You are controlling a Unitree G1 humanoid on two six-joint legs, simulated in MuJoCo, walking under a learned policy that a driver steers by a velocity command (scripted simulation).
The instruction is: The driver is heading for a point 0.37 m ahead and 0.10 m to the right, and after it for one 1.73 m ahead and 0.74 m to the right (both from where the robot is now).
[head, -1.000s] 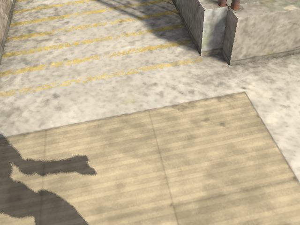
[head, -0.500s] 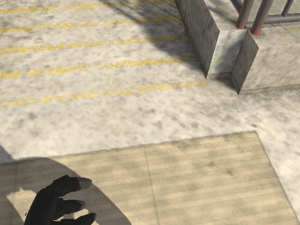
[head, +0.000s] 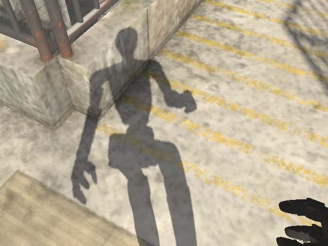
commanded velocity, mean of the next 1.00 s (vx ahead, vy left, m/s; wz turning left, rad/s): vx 0.41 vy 0.00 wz -0.50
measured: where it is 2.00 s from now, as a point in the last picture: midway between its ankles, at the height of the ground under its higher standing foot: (178, 201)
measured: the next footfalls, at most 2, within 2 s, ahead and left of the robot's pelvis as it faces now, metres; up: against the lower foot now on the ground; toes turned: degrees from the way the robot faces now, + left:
left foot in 0.02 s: +0.19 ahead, +0.02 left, +0.00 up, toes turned +5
right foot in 0.42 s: +0.62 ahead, -0.06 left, +0.00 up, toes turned +0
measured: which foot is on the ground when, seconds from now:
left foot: up 0.00-0.00, down 0.02-0.40, up 0.42-0.92, down 0.94-1.00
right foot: down 0.00-0.00, up 0.02-0.40, down 0.42-0.94, up 0.96-1.00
